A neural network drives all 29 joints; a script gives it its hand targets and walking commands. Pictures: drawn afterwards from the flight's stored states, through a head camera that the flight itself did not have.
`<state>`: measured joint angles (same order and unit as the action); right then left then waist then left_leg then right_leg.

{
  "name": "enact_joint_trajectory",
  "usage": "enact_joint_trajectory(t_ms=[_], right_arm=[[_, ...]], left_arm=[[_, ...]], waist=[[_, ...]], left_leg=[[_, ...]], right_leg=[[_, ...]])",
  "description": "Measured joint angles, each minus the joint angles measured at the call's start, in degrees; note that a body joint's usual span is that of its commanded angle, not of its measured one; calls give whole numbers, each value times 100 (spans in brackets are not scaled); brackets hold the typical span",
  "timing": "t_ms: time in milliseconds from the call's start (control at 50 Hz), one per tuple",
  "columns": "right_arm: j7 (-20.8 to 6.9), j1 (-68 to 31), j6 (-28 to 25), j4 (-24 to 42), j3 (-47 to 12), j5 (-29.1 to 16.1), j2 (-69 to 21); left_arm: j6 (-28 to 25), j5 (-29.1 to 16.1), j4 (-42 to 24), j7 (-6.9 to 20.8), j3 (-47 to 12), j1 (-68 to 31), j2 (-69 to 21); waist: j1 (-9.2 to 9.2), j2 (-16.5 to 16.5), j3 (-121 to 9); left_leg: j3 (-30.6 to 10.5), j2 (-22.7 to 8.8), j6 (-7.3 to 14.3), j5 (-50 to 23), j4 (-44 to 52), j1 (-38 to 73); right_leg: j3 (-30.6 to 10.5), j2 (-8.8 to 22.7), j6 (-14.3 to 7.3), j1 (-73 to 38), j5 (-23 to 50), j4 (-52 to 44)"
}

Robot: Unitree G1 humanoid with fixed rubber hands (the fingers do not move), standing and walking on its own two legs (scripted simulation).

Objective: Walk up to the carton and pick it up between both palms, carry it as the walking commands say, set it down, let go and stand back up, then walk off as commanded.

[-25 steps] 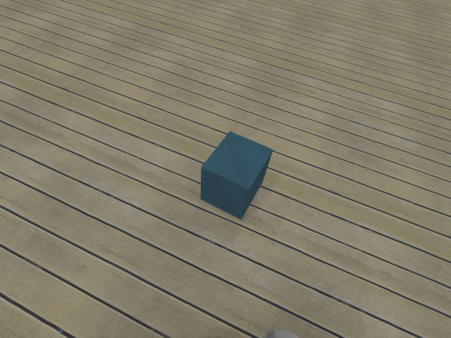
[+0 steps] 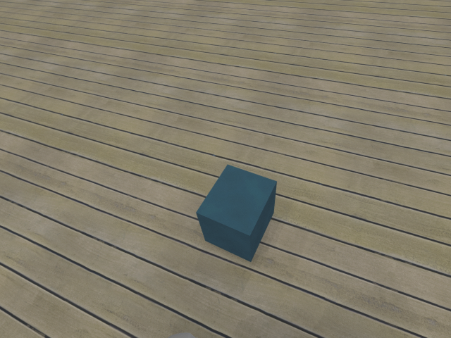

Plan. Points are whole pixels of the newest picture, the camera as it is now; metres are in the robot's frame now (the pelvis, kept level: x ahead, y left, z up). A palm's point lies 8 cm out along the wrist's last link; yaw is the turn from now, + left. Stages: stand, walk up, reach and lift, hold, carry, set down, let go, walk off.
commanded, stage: walk up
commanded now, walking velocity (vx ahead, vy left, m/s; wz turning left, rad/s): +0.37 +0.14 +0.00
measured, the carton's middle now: (239, 212) +0.73 +0.00 -0.64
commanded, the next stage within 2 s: none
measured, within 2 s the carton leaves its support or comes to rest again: neither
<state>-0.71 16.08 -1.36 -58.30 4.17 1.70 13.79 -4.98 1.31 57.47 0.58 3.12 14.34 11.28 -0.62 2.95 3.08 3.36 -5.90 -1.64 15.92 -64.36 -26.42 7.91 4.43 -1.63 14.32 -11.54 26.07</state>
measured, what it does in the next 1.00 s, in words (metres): walks ahead: left foot, then right foot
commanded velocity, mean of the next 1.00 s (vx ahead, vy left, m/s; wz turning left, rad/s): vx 0.16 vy -0.02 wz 0.00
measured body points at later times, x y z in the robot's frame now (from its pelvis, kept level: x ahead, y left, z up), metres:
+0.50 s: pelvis +0.15 +0.07 +0.00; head +0.18 +0.10 +0.44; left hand +0.14 +0.32 -0.17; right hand +0.22 -0.19 -0.13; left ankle +0.20 +0.17 -0.74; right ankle +0.09 -0.09 -0.67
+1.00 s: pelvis +0.19 +0.00 +0.00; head +0.20 -0.03 +0.45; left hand +0.26 +0.23 -0.14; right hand +0.21 -0.24 -0.17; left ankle +0.18 +0.16 -0.71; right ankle +0.23 -0.08 -0.74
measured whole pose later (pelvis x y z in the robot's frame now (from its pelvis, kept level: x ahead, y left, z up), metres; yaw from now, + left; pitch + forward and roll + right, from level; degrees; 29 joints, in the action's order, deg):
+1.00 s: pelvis +0.19 +0.00 +0.00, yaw -1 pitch -1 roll +1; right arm 1.8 15.4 2.6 -58.9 2.9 1.0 11.6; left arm -1.0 0.3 59.1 -1.2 1.3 10.3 8.4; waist -0.4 2.8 2.3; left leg -0.3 -3.1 -1.4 22.7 -40.5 -16.6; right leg 5.5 0.0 -3.5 12.8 -8.9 22.6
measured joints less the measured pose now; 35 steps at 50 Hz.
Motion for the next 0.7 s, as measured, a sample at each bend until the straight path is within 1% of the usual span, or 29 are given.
enact_joint_trajectory(t_ms=[40, 120, 200, 260, 300, 340, 360, 380, 400, 420, 440, 480, 540, 600, 640, 700], right_arm=[[-38, -174, 111, 84, 6, 19, 37], [-108, -486, 257, 224, -4, 23, 57], [-146, -763, 309, 328, -69, -4, -25], [-146, -948, 277, 393, -151, -41, -142], [-126, -1028, 191, 448, -202, -61, -247], [-79, -1030, 59, 484, -210, -63, -299], [-42, -1007, -26, 486, -184, -35, -298], [-6, -993, -81, 457, -153, -33, -341], [20, -934, -103, 443, -145, -50, -365], [52, -831, -111, 424, -148, -59, -372], [87, -710, -112, 385, -150, -65, -371], [139, -454, -117, 282, -135, -79, -353], [162, -87, -144, 149, -100, -82, -305], [174, 215, -162, 55, -91, -47, -296], [188, 339, -166, 11, -113, -23, -327], [185, 344, -131, -32, -141, -30, -394]], left_arm=[[-22, -12, 66, -27, -5, 331, -1], [-9, -11, 193, -79, -28, 896, -69], [35, 8, 279, -125, -44, 1204, -184], [71, 24, 338, -133, -47, 1283, -233], [124, 19, 408, -134, -54, 1302, -210], [176, 0, 457, -136, -64, 1340, -176], [193, -17, 456, -141, -70, 1350, -158], [230, -28, 448, -147, -62, 1244, -101], [281, -24, 421, -146, -25, 1109, -50], [333, -14, 384, -131, 25, 973, 9], [372, -3, 345, -110, 69, 836, 76], [427, 21, 271, -60, 119, 565, 191], [530, 46, 194, 4, 135, 224, 265], [637, 37, 135, 36, 95, -37, 258], [683, -1, 87, 25, 55, -207, 220], [674, -74, -12, -47, -18, -463, 157]], waist=[[-118, -12, -5], [-268, -31, 5], [-378, -44, 62], [-405, -70, 94], [-373, -137, 74], [-355, -178, 17], [-340, -181, -16], [-318, -296, 24], [-323, -373, 61], [-319, -427, 71], [-292, -480, 70], [-189, -565, 70], [-9, -593, 65], [134, -568, 31], [203, -542, 36], [288, -499, 102]], left_leg=[[50, -9, -30, -294, 122, -295], [95, -35, -116, -695, 642, -639], [118, -35, -191, -893, 1588, -602], [189, -17, -159, -861, 2378, -341], [297, 2, -134, -745, 2851, -34], [435, 15, -97, -703, 3358, 435], [429, 9, -26, -740, 3456, 582], [457, 63, 95, -623, 3236, 517], [485, 71, 200, -484, 3081, 502], [505, 52, 263, -394, 3057, 544], [516, 35, 290, -369, 3134, 625], [513, 23, 269, -462, 3426, 837], [472, 9, 253, -560, 3783, 1108], [444, -16, 223, -594, 4009, 1292], [434, -27, 190, -619, 4129, 1399], [432, -5, 136, -609, 4145, 1486]], right_leg=[[-23, 21, 16, -237, -16, -204], [-53, 45, 80, -629, -94, -488], [-47, 53, 188, -970, -190, -696], [-8, 58, 297, -1182, -320, -755], [39, 61, 379, -1276, -497, -660], [30, 61, 457, -1240, -833, -266], [0, 66, 424, -1089, -1085, 167], [-149, 104, 372, -828, -1415, 833], [-328, 55, 350, -505, -1703, 1599], [-455, -26, 342, -170, -1801, 2313], [-513, -82, 333, 134, -1707, 2863], [-529, -91, 335, 598, -1274, 3405], [-547, -27, 378, 996, -757, 3450], [-589, 16, 403, 1170, -407, 3132], [-618, 10, 412, 1105, -240, 2576], [-614, -55, 440, 809, -366, 1582]])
